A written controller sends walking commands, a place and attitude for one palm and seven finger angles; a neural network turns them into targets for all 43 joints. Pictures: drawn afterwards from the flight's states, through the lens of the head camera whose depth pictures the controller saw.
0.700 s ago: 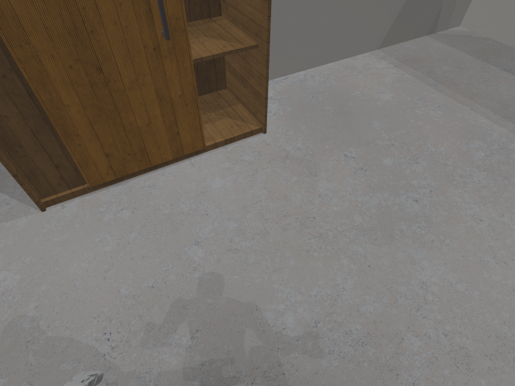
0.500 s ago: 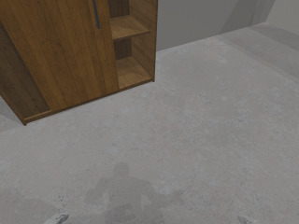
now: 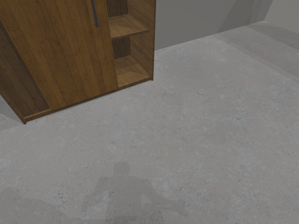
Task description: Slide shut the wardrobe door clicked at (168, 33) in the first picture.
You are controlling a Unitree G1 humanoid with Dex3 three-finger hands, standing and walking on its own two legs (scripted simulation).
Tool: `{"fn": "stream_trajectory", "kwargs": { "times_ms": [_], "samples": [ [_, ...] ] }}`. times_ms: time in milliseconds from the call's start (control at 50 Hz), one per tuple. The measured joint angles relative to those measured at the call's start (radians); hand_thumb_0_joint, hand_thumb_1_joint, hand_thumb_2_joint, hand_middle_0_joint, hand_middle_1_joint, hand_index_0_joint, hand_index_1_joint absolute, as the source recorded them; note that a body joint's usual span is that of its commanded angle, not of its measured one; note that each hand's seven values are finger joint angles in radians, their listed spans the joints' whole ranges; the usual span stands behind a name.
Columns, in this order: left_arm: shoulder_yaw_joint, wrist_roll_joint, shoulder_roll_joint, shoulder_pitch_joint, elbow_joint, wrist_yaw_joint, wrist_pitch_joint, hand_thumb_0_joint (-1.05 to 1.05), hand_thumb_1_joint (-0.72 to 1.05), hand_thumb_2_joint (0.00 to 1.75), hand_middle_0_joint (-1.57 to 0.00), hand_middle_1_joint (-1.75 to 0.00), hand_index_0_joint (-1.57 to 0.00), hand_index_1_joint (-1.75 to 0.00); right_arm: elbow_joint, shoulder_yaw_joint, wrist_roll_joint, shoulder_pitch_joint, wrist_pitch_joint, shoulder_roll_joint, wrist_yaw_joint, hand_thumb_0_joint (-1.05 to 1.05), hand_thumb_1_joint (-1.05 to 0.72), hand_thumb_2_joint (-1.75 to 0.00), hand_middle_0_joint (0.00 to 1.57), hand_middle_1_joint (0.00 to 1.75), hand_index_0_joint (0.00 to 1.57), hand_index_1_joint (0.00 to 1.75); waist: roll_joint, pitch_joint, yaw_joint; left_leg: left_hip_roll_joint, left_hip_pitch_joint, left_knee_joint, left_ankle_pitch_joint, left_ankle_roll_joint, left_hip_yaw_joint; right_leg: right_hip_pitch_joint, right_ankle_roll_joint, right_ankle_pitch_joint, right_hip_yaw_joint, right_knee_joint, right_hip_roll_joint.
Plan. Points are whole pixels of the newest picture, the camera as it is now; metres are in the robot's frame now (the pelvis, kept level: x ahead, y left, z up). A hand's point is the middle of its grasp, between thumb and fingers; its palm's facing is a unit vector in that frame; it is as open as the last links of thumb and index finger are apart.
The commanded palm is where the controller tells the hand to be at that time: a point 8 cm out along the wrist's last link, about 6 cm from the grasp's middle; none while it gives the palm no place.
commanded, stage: stand and wait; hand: left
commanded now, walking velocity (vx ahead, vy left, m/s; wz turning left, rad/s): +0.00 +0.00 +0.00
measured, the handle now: (91, 3) +1.37 +0.46 +0.08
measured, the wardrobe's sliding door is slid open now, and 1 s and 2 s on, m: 0.39 0.39 0.39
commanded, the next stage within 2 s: look at it before walking up in 0.26 s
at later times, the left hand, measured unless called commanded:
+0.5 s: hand out of the picture +0.06 +0.24 -0.15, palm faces -0.03 -0.94 -0.33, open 7.4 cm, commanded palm none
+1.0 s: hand out of the picture +0.06 +0.24 -0.16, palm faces -0.02 -0.94 -0.33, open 7.4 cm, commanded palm none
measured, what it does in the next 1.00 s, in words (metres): stands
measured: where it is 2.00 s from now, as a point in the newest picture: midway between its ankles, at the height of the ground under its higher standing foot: (147, 208)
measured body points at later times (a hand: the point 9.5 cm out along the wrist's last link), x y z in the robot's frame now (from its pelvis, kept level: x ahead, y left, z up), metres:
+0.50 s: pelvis -0.02 +0.00 +0.00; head -0.02 -0.01 +0.45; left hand +0.06 +0.29 -0.13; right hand +0.06 -0.30 -0.13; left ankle -0.02 +0.12 -0.74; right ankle -0.01 -0.13 -0.74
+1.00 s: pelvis -0.01 +0.00 +0.00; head -0.01 +0.00 +0.45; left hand +0.06 +0.29 -0.13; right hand +0.07 -0.30 -0.13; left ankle -0.02 +0.12 -0.74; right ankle -0.01 -0.13 -0.74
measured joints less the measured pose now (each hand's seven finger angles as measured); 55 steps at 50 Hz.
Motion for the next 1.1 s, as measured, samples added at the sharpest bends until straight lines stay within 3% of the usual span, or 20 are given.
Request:
{"fn": "stream_trajectory", "kwargs": {
  "times_ms": [980, 1100],
  "samples": [
    [-0.005, 0.003, -0.006, -0.007, 0.022, -0.002, -0.008, 0.01, 0.9, 0.9, -0.2, -0.3, -0.21, -0.3, 0.021, 0.006, 0.002, -0.011, -0.006, 0.008, 0.006, 0.0, -0.9, -0.89, 0.2, 0.3, 0.2, 0.3, -0.002, -0.001, 0.002, 0.004, -0.008, -0.035, 0.039, -0.003, -0.002, -0.005, -0.001, 0.042, -0.002, -0.042, 0.003],
    [0.001, 0.013, -0.046, 0.059, 0.017, -0.005, 0.011, 0.01, 0.9, 0.9, -0.2, -0.3, -0.2, -0.3, 0.015, 0.007, -0.013, 0.04, 0.007, 0.049, 0.009, 0.0, -0.9, -0.9, 0.2, 0.3, 0.2, 0.3, -0.001, -0.045, 0.009, 0.01, -0.027, 0.036, -0.037, 0.001, 0.015, -0.034, -0.006, -0.045, 0.012, 0.038, 0.01]
  ]
}}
